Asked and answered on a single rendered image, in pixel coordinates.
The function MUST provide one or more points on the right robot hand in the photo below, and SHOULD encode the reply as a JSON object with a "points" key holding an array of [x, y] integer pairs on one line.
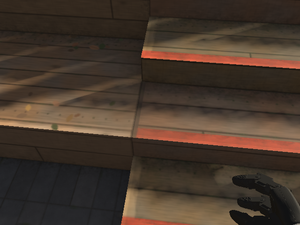
{"points": [[281, 208]]}

